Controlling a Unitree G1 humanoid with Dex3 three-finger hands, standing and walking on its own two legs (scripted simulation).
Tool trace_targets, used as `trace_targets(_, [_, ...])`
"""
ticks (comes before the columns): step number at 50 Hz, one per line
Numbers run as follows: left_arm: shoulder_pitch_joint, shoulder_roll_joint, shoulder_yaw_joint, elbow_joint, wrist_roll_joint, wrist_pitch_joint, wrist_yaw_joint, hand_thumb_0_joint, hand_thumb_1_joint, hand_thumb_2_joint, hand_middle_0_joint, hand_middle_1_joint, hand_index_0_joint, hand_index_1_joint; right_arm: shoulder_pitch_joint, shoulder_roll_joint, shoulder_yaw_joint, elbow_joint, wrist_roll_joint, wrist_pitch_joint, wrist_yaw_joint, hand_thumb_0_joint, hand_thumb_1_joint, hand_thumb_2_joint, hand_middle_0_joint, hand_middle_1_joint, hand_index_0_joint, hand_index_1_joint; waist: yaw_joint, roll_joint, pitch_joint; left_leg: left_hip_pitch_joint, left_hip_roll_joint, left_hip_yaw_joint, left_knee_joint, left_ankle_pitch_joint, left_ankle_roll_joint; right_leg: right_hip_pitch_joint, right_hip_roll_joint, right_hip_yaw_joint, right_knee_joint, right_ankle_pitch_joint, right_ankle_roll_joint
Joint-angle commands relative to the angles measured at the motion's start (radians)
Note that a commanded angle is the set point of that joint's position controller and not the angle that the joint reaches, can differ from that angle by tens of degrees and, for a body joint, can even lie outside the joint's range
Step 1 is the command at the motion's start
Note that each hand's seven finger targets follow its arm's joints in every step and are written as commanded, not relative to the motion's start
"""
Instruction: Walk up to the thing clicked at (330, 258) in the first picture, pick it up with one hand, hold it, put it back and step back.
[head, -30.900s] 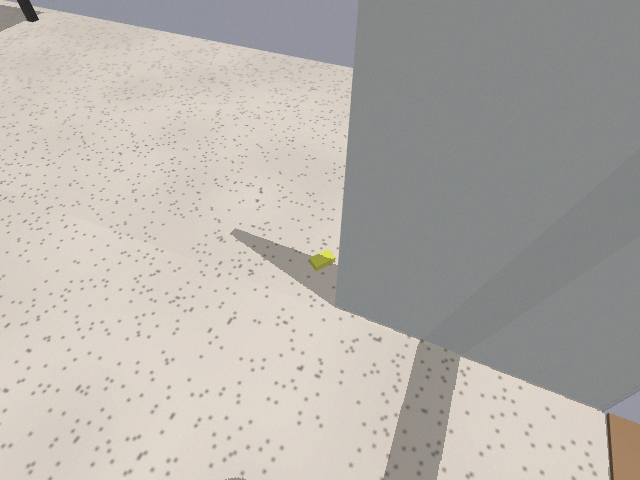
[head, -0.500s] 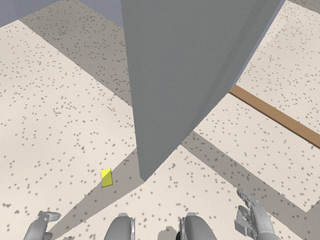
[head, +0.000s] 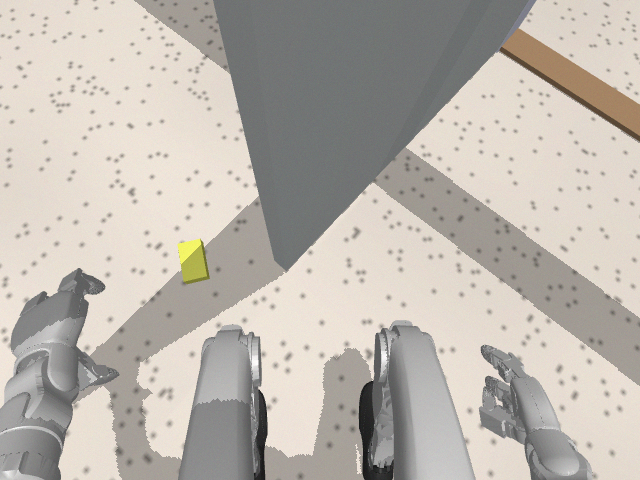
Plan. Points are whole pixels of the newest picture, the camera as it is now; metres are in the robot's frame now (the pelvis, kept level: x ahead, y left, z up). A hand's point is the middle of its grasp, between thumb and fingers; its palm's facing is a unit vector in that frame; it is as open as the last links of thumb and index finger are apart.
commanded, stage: rise first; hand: left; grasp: from above
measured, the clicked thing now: (193, 261) +0.48 +0.27 -0.48
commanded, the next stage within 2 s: none
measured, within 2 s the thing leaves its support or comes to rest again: neither
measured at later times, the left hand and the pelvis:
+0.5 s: hand (118, 293) +0.37 +0.34 -0.26, palm faces -0.45 -0.10 -0.89, open 13.8 cm; pelvis -0.03 +0.01 -0.11, yaw -4 degrees
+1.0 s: hand (144, 270) +0.42 +0.32 -0.31, palm faces -0.43 -0.14 -0.89, open 14.0 cm; pelvis -0.02 +0.01 -0.15, yaw -5 degrees
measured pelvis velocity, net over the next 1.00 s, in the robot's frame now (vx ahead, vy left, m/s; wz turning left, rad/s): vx -0.02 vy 0.01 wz -0.09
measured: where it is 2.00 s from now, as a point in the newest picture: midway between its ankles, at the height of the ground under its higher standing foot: (313, 456)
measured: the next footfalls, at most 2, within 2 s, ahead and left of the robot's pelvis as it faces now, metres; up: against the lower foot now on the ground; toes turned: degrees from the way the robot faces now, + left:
none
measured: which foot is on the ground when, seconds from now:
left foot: down 0.00-1.00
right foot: down 0.00-1.00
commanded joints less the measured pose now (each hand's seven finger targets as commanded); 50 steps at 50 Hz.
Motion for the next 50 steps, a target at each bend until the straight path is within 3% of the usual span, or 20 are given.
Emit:
trace_targets(1, [-0.298, 0.387, 0.101, -0.070, 0.067, -0.036, 0.055, 0.000, -0.398, 0.858, -0.176, -1.002, -0.195, -0.983, 0.130, -0.166, -0.064, -0.054, -0.008, -0.020, -0.004, 0.000, -0.880, -0.896, 0.200, 0.300, 0.200, 0.300, -0.021, 0.031, -0.637, 0.274, -0.050, 0.045, -0.102, 0.228, 0.037, 0.295, 0.044, -0.004, -0.164, 0.218, -0.028])
trace_targets(4, [-0.371, 0.450, 0.109, 0.007, 0.103, -0.058, 0.052, 0.000, -0.396, 0.878, -0.140, -1.031, -0.163, -1.007, 0.139, -0.170, -0.063, -0.039, -0.019, -0.011, -0.007, 0.000, -0.858, -0.890, 0.200, 0.300, 0.200, 0.300, -0.018, 0.026, -0.650, 0.216, -0.049, 0.057, -0.059, 0.151, 0.044, 0.267, 0.048, -0.001, -0.155, 0.125, -0.026])
trace_targets(5, [-0.402, 0.444, 0.094, 0.017, 0.117, -0.066, 0.049, 0.000, -0.430, 0.901, -0.139, -1.028, -0.156, -1.011, 0.146, -0.169, -0.059, -0.032, -0.024, -0.007, -0.006, 0.000, -0.871, -0.895, 0.200, 0.300, 0.200, 0.300, -0.027, 0.041, -0.646, 0.195, -0.051, 0.060, -0.045, 0.136, 0.046, 0.257, 0.047, -0.001, -0.146, 0.111, -0.026])
trace_targets(6, [-0.427, 0.489, 0.114, 0.030, 0.135, -0.071, 0.050, 0.000, -0.412, 0.887, -0.137, -1.033, -0.159, -1.011, 0.148, -0.172, -0.061, -0.029, -0.027, -0.002, -0.006, 0.000, -0.866, -0.893, 0.200, 0.300, 0.200, 0.300, -0.017, 0.031, -0.660, 0.179, -0.051, 0.061, -0.031, 0.121, 0.048, 0.258, 0.051, 0.003, -0.145, 0.083, -0.026])
trace_targets(14, [-0.529, 0.499, 0.068, 0.196, 0.252, -0.114, 0.051, 0.000, -0.449, 0.949, -0.083, -1.004, -0.097, -0.989, 0.160, -0.180, -0.046, 0.004, -0.038, 0.041, 0.008, 0.000, -0.845, -0.885, 0.200, 0.299, 0.200, 0.299, -0.059, 0.083, -0.491, 0.061, -0.053, 0.019, -0.005, -0.036, 0.051, 0.043, 0.062, -0.059, -0.036, -0.042, -0.040])
trace_targets(19, [-0.599, 0.488, 0.042, 0.232, 0.340, -0.157, 0.106, 0.000, -0.461, 0.955, -0.079, -0.968, -0.092, -0.953, 0.184, -0.203, -0.032, 0.033, -0.046, 0.068, 0.031, 0.000, -0.864, -0.889, 0.200, 0.299, 0.200, 0.299, -0.073, 0.194, -0.495, 0.132, -0.044, -0.037, 0.008, 0.018, 0.031, -0.105, 0.054, -0.101, 0.082, 0.053, -0.047])
trace_targets(22, [-0.667, 0.508, 0.051, 0.251, 0.400, -0.170, 0.171, 0.000, -0.489, 0.977, -0.081, -0.948, -0.084, -0.943, 0.201, -0.206, -0.027, 0.058, -0.060, 0.079, 0.040, 0.000, -0.869, -0.891, 0.200, 0.299, 0.200, 0.299, -0.083, 0.226, -0.527, 0.160, -0.043, -0.026, 0.053, 0.089, 0.027, -0.137, 0.053, -0.101, 0.113, 0.100, -0.049])
trace_targets(24, [-0.720, 0.509, 0.059, 0.241, 0.419, -0.171, 0.216, 0.000, -0.500, 0.982, -0.080, -0.948, -0.082, -0.944, 0.213, -0.211, -0.030, 0.068, -0.072, 0.081, 0.048, 0.000, -0.874, -0.892, 0.200, 0.299, 0.200, 0.299, -0.099, 0.245, -0.568, 0.173, -0.042, -0.025, 0.075, 0.136, 0.027, -0.142, 0.052, -0.104, 0.136, 0.140, -0.043])
trace_targets(25, [-0.683, 0.508, 0.069, 0.303, 0.436, -0.161, 0.236, 0.000, -0.511, 0.985, -0.080, -0.956, -0.081, -0.952, 0.221, -0.210, -0.025, 0.077, -0.078, 0.082, 0.050, 0.000, -0.878, -0.894, 0.200, 0.299, 0.200, 0.299, -0.098, 0.243, -0.561, 0.181, -0.042, -0.026, 0.077, 0.155, 0.025, -0.152, 0.051, -0.107, 0.145, 0.151, -0.042])
trace_targets(26, [-0.732, 0.531, 0.079, 0.290, 0.436, -0.155, 0.259, 0.000, -0.511, 0.981, -0.067, -0.979, -0.074, -0.969, 0.213, -0.217, -0.031, 0.075, -0.082, 0.082, 0.052, 0.000, -0.878, -0.893, 0.200, 0.299, 0.200, 0.299, -0.102, 0.250, -0.563, 0.164, -0.040, -0.024, 0.080, 0.134, 0.025, -0.169, 0.050, -0.106, 0.148, 0.139, -0.043])
trace_targets(27, [-0.722, 0.499, 0.066, 0.344, 0.447, -0.142, 0.276, 0.000, -0.526, 0.999, -0.072, -0.965, -0.071, -0.965, 0.221, -0.211, -0.024, 0.084, -0.088, 0.082, 0.054, 0.000, -0.880, -0.895, 0.200, 0.299, 0.200, 0.299, -0.113, 0.249, -0.546, 0.162, -0.040, -0.023, 0.084, 0.134, 0.028, -0.175, 0.050, -0.110, 0.152, 0.141, -0.040])
trace_targets(29, [-0.788, 0.502, 0.066, 0.364, 0.450, -0.116, 0.306, 0.000, -0.531, 0.993, -0.066, -0.990, -0.068, -0.985, 0.227, -0.218, -0.026, 0.091, -0.099, 0.076, 0.058, 0.000, -0.884, -0.896, 0.200, 0.299, 0.200, 0.299, -0.128, 0.284, -0.550, 0.172, -0.034, -0.031, 0.082, 0.117, 0.025, -0.209, 0.044, -0.114, 0.167, 0.134, -0.036])
trace_targets(35, [-0.857, 0.511, 0.066, 0.448, 0.407, -0.025, 0.339, 0.000, -0.516, 0.965, -0.062, -1.037, -0.077, -1.019, 0.233, -0.210, -0.015, 0.099, -0.117, 0.055, 0.069, 0.000, -0.891, -0.897, 0.200, 0.299, 0.200, 0.299, -0.138, 0.278, -0.572, 0.119, -0.037, -0.009, 0.121, 0.070, 0.038, -0.199, 0.052, -0.111, 0.163, 0.106, -0.040])
trace_targets(39, [-0.873, 0.502, 0.045, 0.508, 0.383, 0.002, 0.311, 0.000, -0.532, 0.973, -0.066, -1.047, -0.078, -1.032, 0.237, -0.199, -0.003, 0.113, -0.122, 0.043, 0.077, 0.000, -0.897, -0.900, 0.199, 0.299, 0.200, 0.299, -0.160, 0.237, -0.539, 0.056, -0.039, 0.000, 0.158, 0.078, 0.045, -0.176, 0.056, -0.104, 0.166, 0.112, -0.042])
trace_targets(42, [-0.842, 0.546, 0.068, 0.521, 0.381, 0.003, 0.285, 0.000, -0.539, 0.975, -0.067, -1.047, -0.079, -1.032, 0.240, -0.198, 0.009, 0.107, -0.124, 0.040, 0.083, 0.000, -0.900, -0.900, 0.199, 0.299, 0.199, 0.299, -0.148, 0.205, -0.544, 0.000, -0.042, 0.016, 0.191, 0.108, 0.052, -0.116, 0.057, -0.096, 0.169, 0.135, -0.039])
trace_targets(44, [-0.849, 0.536, 0.063, 0.524, 0.384, -0.006, 0.266, 0.000, -0.530, 0.968, -0.067, -1.051, -0.082, -1.033, 0.252, -0.196, 0.014, 0.109, -0.126, 0.042, 0.089, 0.000, -0.899, -0.900, 0.199, 0.299, 0.199, 0.299, -0.163, 0.175, -0.556, -0.025, -0.044, 0.021, 0.218, 0.144, 0.056, -0.082, 0.060, -0.094, 0.174, 0.171, -0.037])
trace_targets(50, [-0.802, 0.549, 0.084, 0.516, 0.390, -0.047, 0.243, 0.000, -0.544, 0.983, -0.070, -1.031, -0.078, -1.020, 0.258, -0.198, 0.021, 0.110, -0.133, 0.051, 0.108, 0.000, -0.898, -0.900, 0.199, 0.299, 0.199, 0.299, -0.147, 0.197, -0.558, -0.010, -0.046, 0.015, 0.237, 0.185, 0.050, -0.089, 0.060, -0.101, 0.207, 0.199, -0.038])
